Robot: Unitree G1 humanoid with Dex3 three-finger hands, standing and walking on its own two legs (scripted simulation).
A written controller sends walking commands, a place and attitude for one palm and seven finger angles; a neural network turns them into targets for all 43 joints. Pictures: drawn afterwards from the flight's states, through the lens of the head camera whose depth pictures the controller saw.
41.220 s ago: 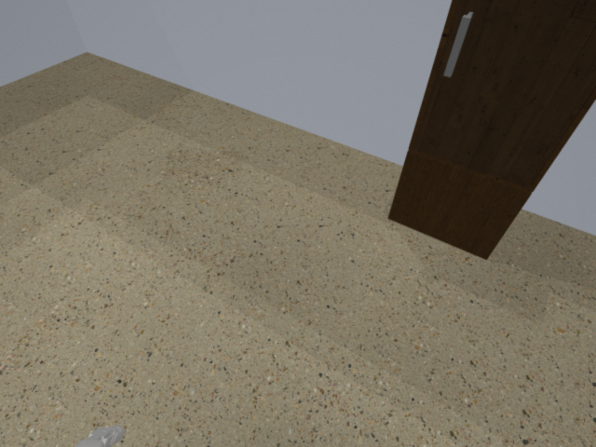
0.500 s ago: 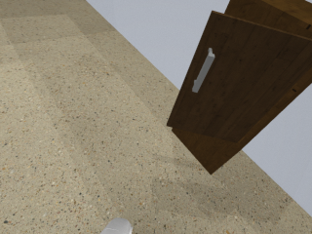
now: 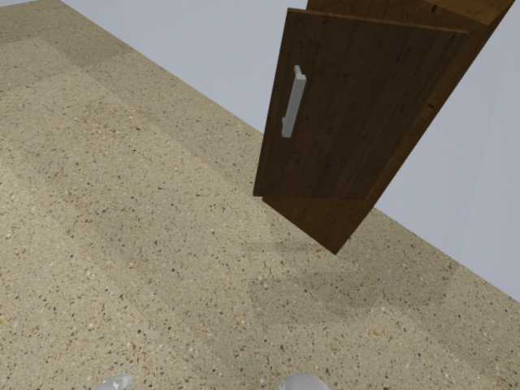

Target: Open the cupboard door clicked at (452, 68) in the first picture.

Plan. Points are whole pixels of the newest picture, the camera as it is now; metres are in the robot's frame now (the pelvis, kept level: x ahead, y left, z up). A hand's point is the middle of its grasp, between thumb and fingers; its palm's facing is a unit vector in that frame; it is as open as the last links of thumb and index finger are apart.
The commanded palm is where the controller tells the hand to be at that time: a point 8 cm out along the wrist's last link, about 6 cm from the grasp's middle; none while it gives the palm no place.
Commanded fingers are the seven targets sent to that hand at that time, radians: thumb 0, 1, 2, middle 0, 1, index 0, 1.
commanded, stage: come to a stop and stand still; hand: left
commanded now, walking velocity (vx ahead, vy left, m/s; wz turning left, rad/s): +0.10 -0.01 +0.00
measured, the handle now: (291, 102) +0.73 -0.10 +0.04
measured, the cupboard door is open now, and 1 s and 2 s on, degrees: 44 44 44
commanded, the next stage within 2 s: look again from close up in 1.10 s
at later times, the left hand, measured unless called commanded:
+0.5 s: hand out of the picture -0.01 +0.14 -0.17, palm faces +0.14 -0.96 -0.24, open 7.3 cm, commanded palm none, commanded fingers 0.00 0.90 0.90 -0.20 -0.30 -0.20 -0.30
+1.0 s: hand out of the picture +0.03 +0.16 -0.19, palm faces +0.08 -0.98 -0.18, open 7.3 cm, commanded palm none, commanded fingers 0.00 0.90 0.90 -0.20 -0.30 -0.20 -0.30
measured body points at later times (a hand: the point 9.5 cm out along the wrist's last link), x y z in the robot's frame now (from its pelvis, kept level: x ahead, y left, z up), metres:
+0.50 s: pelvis +0.01 -0.05 -0.01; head +0.02 -0.06 +0.44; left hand -0.01 +0.19 -0.15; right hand +0.06 -0.29 -0.16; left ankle +0.04 +0.08 -0.72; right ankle +0.00 -0.16 -0.75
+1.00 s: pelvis +0.03 -0.01 -0.01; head +0.05 +0.00 +0.44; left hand +0.03 +0.22 -0.17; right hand +0.10 -0.23 -0.16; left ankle +0.04 +0.08 -0.75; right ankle +0.00 -0.16 -0.75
